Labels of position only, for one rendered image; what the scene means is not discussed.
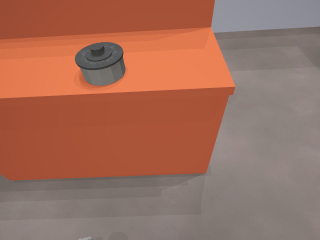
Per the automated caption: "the pot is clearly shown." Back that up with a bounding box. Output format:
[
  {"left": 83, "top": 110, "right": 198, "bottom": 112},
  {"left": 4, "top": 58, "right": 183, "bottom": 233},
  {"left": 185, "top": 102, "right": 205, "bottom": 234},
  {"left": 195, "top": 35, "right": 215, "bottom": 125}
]
[{"left": 79, "top": 57, "right": 126, "bottom": 86}]

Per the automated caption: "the knob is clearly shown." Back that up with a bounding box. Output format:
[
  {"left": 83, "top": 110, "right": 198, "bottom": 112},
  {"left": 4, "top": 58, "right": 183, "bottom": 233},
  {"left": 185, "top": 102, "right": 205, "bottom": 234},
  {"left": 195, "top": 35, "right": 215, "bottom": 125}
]
[{"left": 90, "top": 43, "right": 105, "bottom": 54}]

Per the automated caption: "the table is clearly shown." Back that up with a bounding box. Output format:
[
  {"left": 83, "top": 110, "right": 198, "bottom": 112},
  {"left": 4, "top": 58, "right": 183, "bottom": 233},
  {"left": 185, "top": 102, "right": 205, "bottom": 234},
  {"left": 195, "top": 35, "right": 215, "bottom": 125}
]
[{"left": 0, "top": 0, "right": 236, "bottom": 181}]

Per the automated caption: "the lid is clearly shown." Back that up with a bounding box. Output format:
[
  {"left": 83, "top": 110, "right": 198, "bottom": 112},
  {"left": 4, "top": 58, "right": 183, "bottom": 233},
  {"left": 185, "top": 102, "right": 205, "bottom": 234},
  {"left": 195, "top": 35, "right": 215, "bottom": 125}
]
[{"left": 75, "top": 42, "right": 124, "bottom": 70}]

